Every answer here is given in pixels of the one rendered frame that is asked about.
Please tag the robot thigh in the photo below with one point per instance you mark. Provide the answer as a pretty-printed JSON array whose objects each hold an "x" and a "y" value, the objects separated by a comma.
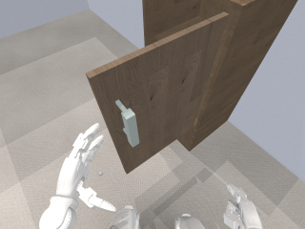
[
  {"x": 126, "y": 218},
  {"x": 187, "y": 222}
]

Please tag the handle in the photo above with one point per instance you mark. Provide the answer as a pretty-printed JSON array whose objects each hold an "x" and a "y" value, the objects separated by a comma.
[{"x": 130, "y": 124}]

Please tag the right robot thigh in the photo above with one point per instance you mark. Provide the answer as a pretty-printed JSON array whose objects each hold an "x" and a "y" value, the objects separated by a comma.
[{"x": 187, "y": 222}]

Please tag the left robot hand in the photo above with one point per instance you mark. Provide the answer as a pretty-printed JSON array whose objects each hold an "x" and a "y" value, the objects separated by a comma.
[{"x": 75, "y": 166}]

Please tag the cupboard door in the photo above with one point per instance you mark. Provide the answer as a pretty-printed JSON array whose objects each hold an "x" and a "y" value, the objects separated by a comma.
[{"x": 163, "y": 84}]

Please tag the right robot hand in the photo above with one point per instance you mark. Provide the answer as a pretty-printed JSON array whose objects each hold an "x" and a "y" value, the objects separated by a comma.
[{"x": 245, "y": 215}]

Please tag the left robot forearm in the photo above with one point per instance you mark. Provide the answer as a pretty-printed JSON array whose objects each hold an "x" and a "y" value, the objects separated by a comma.
[{"x": 61, "y": 213}]

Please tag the left robot thigh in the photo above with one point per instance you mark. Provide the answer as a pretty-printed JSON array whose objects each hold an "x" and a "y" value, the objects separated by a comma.
[{"x": 126, "y": 218}]

